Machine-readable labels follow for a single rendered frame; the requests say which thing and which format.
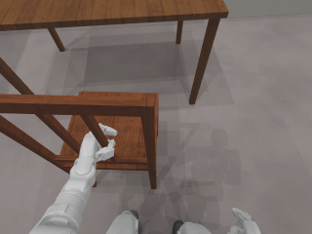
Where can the left robot upper arm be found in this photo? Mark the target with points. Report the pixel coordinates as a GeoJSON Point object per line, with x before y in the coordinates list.
{"type": "Point", "coordinates": [53, 229]}

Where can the robot left hand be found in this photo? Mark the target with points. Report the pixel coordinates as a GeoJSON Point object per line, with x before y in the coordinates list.
{"type": "Point", "coordinates": [90, 146]}

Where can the robot right thigh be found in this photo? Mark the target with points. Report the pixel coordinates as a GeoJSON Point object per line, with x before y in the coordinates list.
{"type": "Point", "coordinates": [193, 228]}

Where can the robot left thigh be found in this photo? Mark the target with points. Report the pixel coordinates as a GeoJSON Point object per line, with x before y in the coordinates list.
{"type": "Point", "coordinates": [124, 224]}

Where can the robot right hand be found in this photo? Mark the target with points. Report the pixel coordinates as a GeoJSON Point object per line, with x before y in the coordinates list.
{"type": "Point", "coordinates": [249, 226]}

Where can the robot thigh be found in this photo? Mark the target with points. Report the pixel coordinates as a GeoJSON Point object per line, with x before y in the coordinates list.
{"type": "Point", "coordinates": [193, 228]}
{"type": "Point", "coordinates": [124, 224]}

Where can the robot left forearm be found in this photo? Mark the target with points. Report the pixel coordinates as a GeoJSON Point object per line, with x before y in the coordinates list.
{"type": "Point", "coordinates": [69, 205]}

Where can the table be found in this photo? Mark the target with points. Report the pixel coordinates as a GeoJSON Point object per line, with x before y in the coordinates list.
{"type": "Point", "coordinates": [51, 14]}

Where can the chair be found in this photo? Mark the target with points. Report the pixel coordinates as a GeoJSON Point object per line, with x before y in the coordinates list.
{"type": "Point", "coordinates": [135, 117]}

